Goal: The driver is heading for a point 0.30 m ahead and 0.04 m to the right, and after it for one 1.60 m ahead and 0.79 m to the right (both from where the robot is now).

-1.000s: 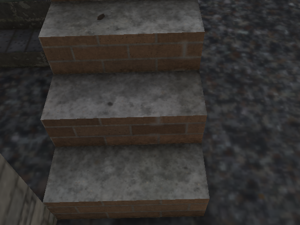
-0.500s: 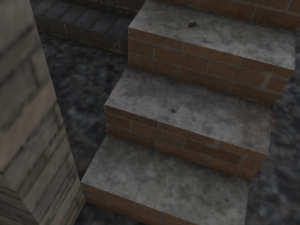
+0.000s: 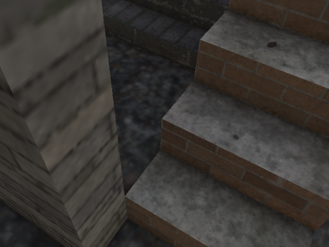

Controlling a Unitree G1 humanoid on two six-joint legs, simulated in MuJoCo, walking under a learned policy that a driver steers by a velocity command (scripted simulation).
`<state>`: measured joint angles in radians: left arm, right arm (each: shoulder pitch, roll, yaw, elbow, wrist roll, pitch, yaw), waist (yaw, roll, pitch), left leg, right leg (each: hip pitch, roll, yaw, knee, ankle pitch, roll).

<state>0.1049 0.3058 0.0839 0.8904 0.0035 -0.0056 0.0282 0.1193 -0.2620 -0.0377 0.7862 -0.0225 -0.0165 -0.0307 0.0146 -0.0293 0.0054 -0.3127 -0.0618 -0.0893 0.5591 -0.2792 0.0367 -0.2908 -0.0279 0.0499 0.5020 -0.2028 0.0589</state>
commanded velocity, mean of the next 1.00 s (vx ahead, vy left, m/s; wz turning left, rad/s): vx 0.38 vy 0.00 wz -0.22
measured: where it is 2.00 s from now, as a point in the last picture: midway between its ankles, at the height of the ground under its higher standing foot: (229, 231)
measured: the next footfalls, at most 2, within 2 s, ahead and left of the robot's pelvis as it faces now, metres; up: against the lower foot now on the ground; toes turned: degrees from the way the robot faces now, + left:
left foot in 0.68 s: +0.27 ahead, +0.05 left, +0.00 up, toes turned -6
right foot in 1.04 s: +0.23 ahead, -0.17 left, +0.00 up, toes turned -20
